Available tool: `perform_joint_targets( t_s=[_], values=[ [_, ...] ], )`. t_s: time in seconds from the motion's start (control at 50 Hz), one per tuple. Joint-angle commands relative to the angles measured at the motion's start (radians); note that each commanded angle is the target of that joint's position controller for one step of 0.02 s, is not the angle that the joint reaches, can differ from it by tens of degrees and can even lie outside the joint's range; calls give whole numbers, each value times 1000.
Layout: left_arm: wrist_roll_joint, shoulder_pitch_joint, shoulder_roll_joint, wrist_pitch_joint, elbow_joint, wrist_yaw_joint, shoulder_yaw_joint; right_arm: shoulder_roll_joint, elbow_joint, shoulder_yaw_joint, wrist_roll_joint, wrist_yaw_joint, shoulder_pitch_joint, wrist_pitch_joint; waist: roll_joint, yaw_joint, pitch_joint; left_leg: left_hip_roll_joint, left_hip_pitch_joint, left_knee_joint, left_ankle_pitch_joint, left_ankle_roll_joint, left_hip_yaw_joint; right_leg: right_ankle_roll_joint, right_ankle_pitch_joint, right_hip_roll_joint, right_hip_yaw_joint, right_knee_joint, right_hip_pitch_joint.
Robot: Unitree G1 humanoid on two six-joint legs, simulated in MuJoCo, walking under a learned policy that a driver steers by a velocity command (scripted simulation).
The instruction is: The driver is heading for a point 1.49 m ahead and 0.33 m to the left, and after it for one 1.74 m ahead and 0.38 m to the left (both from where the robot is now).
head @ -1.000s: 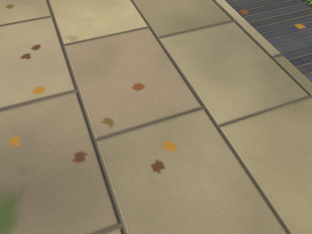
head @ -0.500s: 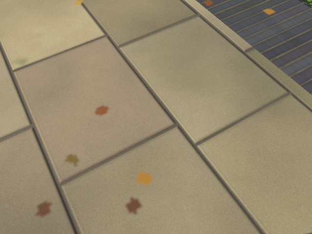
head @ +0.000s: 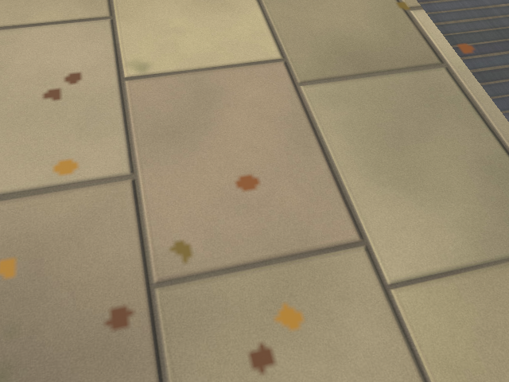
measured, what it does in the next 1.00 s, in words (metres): steps on the spot, turning left: right foot, then left foot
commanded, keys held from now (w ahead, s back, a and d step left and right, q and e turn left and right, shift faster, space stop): q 0.62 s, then no key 0.36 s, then w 0.02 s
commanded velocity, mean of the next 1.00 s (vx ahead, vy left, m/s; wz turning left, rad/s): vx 0.01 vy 0.00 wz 0.47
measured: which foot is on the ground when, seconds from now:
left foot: down 0.00-0.28, up 0.30-0.68, down 0.70-1.00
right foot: up 0.00-0.26, down 0.28-0.70, up 0.72-1.00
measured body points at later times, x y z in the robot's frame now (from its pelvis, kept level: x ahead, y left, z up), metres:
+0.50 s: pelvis +0.01 -0.04 +0.00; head +0.06 -0.05 +0.45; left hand +0.05 +0.27 -0.09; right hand +0.24 -0.28 -0.11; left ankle -0.04 +0.09 -0.66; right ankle +0.05 -0.16 -0.74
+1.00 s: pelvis -0.01 +0.01 +0.00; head +0.01 +0.03 +0.45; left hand -0.04 +0.32 -0.12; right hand +0.26 -0.13 -0.09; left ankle -0.05 +0.09 -0.74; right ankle +0.06 -0.13 -0.71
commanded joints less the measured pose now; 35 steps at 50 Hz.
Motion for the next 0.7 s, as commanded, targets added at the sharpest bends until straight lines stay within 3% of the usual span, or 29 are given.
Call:
perform_joint_targets(
  t_s=[0.02,0.1,0.2,0.26,0.28,0.3,0.32,0.34,0.38,0.4,0.46,0.52,0.6,0.66,0.68,0.7],
  values=[
    [-5,17,64,-11,-53,6,15,-172,-78,-47,1,-20,-12,-5,131,22,-204,235,252,-103,525,184,-265,17,63,2,44,-105,-53],
    [-5,1,58,-10,-51,1,10,-188,-92,-54,4,-29,-25,9,160,8,-192,213,185,-112,337,173,-304,30,112,19,56,-264,35],
    [-11,13,78,-27,-52,-19,15,-181,-109,-51,3,-21,-49,22,200,0,-163,193,147,-98,219,157,-411,9,107,40,63,-431,126],
    [-10,100,90,-45,-27,-32,25,-163,-125,-43,17,-27,-81,34,187,50,-163,133,99,-27,168,94,-423,-30,290,25,46,-710,297],
    [5,131,150,-43,-24,-28,41,-125,-132,-32,11,-29,-54,35,87,39,-180,73,-3,85,-10,40,-362,-82,339,-122,160,-756,411],
    [21,97,231,-30,-36,-18,54,-80,-142,-22,7,-25,8,28,-194,-29,-152,-103,-205,294,-363,-25,-158,-212,555,-329,389,-777,477],
    [49,96,198,-33,-49,-21,46,-163,-150,-46,-3,-22,-5,15,-238,2,-146,-68,-262,533,-468,-70,-121,-344,597,-443,511,-803,396],
    [42,43,144,-37,-71,-16,30,-216,-129,-67,5,-19,9,15,-150,-13,-122,-31,-255,649,-396,-84,-138,-334,562,-394,419,-795,367],
    [12,-21,92,-33,-85,-7,15,-186,-93,-68,6,-22,36,36,-107,-24,-83,-16,-278,735,-274,-117,-109,-249,484,-272,239,-777,363],
    [5,-14,90,-31,-83,-1,10,-159,-98,-61,7,-19,32,43,-110,-13,-71,-12,-293,758,-240,-132,-98,-249,517,-258,195,-775,368],
    [13,61,109,-15,-70,14,15,-108,-145,-40,21,-11,-42,42,-137,38,-77,16,-317,634,-191,-157,-32,-268,564,-247,115,-781,452],
    [11,86,148,-6,-70,13,29,-87,-176,-26,14,0,-74,40,-152,64,-114,56,-252,477,-210,-162,0,-281,601,-283,82,-768,503],
    [-3,67,185,-3,-78,-8,43,-100,-188,-27,14,16,-52,47,-170,59,-121,55,-90,296,-201,-130,73,-271,629,-306,23,-751,442],
    [-31,52,187,-6,-69,-19,42,-93,-173,-34,10,24,11,53,-150,13,-121,26,53,46,-71,-69,102,-223,599,-300,-4,-665,408],
    [-36,79,159,-8,-52,-22,32,-105,-156,-41,7,20,54,52,-113,-3,-130,7,167,-71,34,-36,93,-174,539,-271,-37,-595,351],
    [-10,130,104,-12,-38,-30,15,-165,-154,-57,8,8,86,48,54,7,-165,109,345,-111,315,6,-61,-86,340,-203,-122,-424,207]
  ],
)
Keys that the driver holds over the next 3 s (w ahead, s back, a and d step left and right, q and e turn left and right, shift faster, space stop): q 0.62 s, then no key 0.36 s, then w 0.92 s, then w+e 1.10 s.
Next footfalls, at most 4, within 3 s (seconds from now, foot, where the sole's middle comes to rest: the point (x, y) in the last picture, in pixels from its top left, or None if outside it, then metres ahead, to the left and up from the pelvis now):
0.28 right None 0.08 -0.15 -0.78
0.70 left None -0.01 0.11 -0.78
1.10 right None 0.07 -0.10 -0.78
1.48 left None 0.14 0.26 -0.78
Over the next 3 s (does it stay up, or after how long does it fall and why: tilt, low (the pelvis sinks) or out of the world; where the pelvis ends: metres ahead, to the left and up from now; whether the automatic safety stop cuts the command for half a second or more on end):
stays up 0.84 0.37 -0.02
